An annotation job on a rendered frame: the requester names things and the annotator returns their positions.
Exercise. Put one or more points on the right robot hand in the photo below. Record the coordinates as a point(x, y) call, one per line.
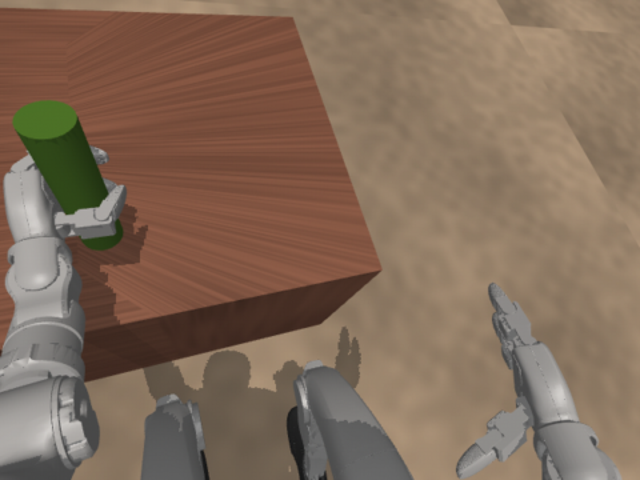
point(543, 394)

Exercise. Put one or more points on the left robot hand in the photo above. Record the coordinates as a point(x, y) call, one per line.
point(32, 209)

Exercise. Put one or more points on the right robot arm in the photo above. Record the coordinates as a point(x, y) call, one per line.
point(568, 451)

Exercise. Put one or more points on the left robot arm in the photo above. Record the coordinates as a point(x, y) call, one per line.
point(47, 424)

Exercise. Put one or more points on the right robot foot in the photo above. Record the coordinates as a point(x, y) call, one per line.
point(296, 443)

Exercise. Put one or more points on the can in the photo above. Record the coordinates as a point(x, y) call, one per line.
point(53, 136)

